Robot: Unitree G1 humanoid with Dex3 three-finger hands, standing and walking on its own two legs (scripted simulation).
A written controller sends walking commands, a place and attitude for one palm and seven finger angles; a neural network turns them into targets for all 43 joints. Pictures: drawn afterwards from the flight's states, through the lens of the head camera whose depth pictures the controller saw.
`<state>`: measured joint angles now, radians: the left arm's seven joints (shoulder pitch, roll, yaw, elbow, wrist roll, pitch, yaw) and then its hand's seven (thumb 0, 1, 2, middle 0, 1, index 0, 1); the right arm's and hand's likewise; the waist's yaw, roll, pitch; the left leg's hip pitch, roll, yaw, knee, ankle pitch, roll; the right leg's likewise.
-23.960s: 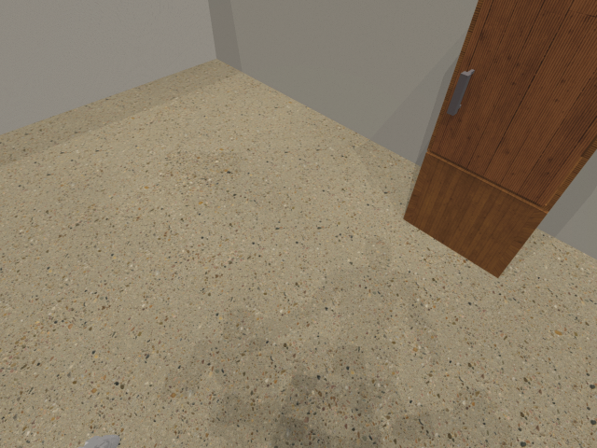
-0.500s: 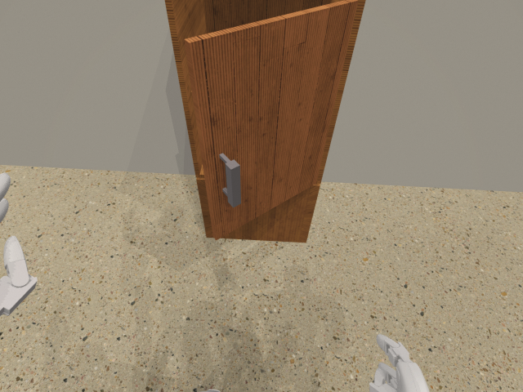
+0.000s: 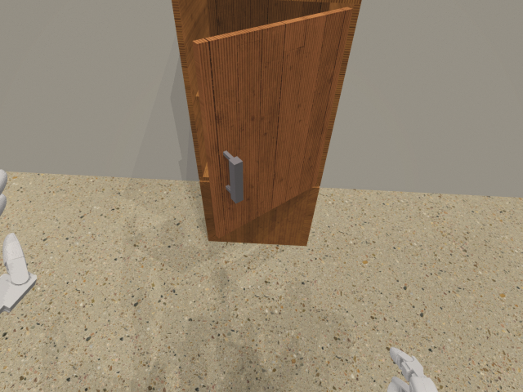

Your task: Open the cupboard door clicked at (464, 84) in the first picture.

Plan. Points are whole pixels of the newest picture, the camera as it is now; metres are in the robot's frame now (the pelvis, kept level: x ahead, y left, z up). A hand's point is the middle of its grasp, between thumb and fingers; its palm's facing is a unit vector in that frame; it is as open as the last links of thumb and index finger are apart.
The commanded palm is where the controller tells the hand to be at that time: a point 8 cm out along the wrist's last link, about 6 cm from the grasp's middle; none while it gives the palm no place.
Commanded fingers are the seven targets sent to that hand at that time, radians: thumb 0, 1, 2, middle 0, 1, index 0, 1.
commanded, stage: let the arm hang, fingers relaxed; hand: left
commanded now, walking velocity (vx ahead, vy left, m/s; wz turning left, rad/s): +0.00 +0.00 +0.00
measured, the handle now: (232, 176) +0.64 +0.10 -0.08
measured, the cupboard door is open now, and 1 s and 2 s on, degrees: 39 39 39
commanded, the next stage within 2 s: look to check the result in 1.18 s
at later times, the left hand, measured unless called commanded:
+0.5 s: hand out of the picture +0.01 +0.18 -0.16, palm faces +0.08 -0.97 -0.22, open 6.9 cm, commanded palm none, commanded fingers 0.00 0.90 0.90 -0.20 -0.30 -0.20 -0.30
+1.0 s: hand out of the picture -0.03 +0.16 -0.16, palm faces +0.07 -0.98 -0.17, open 7.3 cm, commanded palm none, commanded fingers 0.00 0.90 0.90 -0.20 -0.30 -0.20 -0.30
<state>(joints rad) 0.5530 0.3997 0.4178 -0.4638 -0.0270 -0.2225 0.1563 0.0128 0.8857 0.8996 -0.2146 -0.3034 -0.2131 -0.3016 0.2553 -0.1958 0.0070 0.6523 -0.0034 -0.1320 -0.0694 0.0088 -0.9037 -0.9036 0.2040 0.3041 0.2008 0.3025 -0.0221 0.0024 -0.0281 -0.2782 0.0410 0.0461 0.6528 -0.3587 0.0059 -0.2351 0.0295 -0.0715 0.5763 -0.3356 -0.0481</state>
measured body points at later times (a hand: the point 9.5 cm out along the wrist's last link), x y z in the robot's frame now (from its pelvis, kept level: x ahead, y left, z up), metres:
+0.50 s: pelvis -0.02 -0.01 +0.01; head +0.00 -0.01 +0.46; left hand +0.01 +0.23 -0.14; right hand +0.00 -0.24 -0.15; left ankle +0.00 +0.11 -0.73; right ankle -0.01 -0.10 -0.73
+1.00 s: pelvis -0.02 +0.00 +0.01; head -0.02 +0.00 +0.46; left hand -0.03 +0.22 -0.15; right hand -0.03 -0.20 -0.15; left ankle +0.00 +0.11 -0.73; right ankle -0.01 -0.10 -0.73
